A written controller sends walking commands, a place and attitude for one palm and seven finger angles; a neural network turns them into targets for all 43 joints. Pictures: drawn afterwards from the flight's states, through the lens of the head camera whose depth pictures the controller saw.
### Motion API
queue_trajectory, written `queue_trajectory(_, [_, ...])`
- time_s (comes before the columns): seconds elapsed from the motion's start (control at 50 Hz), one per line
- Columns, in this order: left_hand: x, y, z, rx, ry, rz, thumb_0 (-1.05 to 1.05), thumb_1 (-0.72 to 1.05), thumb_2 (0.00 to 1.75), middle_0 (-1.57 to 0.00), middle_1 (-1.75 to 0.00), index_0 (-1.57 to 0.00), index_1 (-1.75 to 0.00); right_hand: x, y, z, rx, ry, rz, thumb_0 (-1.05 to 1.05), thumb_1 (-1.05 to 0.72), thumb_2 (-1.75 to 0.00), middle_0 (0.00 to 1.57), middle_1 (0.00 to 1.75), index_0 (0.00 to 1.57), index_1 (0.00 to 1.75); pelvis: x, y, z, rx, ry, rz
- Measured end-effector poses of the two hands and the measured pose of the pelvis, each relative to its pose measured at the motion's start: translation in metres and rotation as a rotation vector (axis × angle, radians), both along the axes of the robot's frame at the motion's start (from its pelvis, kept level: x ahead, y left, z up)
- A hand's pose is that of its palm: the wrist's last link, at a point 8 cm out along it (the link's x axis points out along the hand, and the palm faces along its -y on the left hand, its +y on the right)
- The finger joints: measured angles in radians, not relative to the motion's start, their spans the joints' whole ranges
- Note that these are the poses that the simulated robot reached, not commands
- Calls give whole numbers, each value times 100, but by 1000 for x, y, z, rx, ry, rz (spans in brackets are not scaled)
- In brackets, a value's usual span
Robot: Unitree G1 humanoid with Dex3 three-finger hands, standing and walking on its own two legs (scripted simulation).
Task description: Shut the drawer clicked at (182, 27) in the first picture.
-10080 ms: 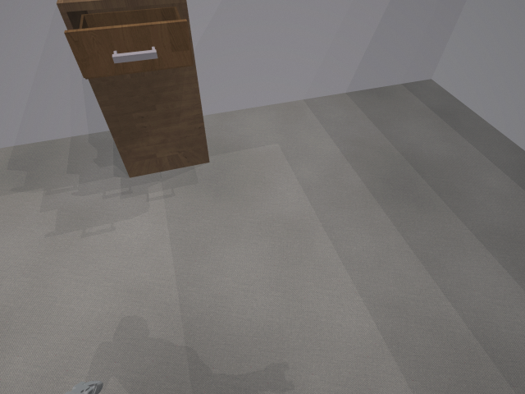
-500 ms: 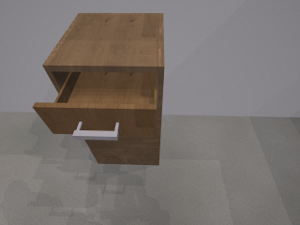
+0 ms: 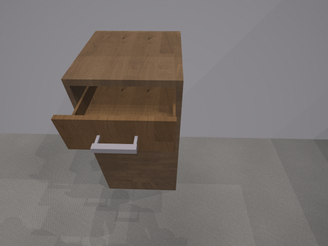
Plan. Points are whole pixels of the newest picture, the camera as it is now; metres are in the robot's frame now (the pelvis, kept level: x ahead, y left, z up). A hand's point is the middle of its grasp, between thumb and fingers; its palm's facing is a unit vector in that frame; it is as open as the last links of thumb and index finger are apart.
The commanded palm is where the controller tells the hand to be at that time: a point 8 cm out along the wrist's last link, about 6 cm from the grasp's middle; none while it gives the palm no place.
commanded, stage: come to a stop and stand still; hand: left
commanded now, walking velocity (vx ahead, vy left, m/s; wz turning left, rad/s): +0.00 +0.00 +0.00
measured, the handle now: (115, 143) +0.43 +0.18 -0.03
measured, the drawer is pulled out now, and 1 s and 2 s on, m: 0.17 0.17 0.17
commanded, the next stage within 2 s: look again from close up in 0.18 s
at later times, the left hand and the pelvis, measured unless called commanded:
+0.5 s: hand out of the picture +0.01 +0.16 -0.16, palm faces +0.01 -0.99 -0.17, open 7.4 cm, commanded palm none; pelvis +0.03 +0.00 +0.01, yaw +0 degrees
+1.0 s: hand (97, 240) +0.16 +0.18 -0.07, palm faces +0.22 -0.95 -0.22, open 7.1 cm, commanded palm +0.14 +0.20 -0.05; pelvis +0.04 -0.01 +0.00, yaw +2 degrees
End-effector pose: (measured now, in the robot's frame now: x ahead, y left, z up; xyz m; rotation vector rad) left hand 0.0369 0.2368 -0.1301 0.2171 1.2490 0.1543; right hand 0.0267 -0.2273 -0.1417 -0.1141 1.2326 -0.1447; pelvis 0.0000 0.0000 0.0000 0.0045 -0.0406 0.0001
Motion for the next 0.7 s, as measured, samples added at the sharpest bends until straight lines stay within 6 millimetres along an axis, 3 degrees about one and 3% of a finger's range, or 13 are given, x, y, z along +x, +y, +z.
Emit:
queue_trajectory(0.16, [-24,9,7,9,50,31,1,91,90,-20,-30,-20,-29,-19,14,-4,30,93,37,1,-92,-90,20,30,20,30,0,6,5,9,17,4])
queue_trajectory(0.32, [-44,-8,4,-30,156,50,1,91,90,-20,-30,-20,-29,-24,17,-3,38,152,27,1,-91,-90,20,30,20,30,11,4,8,11,31,2])
queue_trajectory(0.48, [-31,-31,-3,-83,165,47,1,91,90,-20,-30,-20,-29,-16,18,0,35,175,20,0,-91,-90,20,30,20,30,25,0,10,8,26,2])
queue_trajectory(0.7, [-12,-32,-3,-69,153,45,2,92,90,-20,-30,-20,-29,1,14,1,30,172,14,1,-92,-90,20,30,20,30,39,-6,11,6,20,-1])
